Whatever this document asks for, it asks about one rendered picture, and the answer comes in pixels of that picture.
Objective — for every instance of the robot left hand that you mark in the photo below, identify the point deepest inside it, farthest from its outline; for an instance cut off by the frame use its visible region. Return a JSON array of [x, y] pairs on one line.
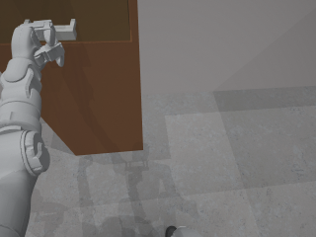
[[25, 43]]

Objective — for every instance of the left robot forearm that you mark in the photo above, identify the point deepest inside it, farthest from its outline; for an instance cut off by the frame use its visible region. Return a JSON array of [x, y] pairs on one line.
[[20, 103]]

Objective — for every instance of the cabinet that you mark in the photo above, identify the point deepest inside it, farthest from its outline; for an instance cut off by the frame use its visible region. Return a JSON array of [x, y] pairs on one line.
[[93, 101]]

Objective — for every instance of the drawer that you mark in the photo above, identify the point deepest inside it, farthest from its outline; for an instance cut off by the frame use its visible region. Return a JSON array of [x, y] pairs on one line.
[[96, 20]]

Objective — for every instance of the robot right shin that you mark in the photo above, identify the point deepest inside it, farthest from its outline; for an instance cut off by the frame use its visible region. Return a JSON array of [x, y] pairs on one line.
[[179, 228]]

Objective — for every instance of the robot right foot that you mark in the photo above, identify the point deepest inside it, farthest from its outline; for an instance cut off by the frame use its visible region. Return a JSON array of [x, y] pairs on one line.
[[169, 231]]

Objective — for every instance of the left robot upper arm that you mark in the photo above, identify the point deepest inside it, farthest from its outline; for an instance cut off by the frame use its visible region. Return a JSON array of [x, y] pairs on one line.
[[23, 157]]

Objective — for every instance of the handle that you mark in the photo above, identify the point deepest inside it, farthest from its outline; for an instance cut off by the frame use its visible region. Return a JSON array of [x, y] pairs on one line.
[[63, 32]]

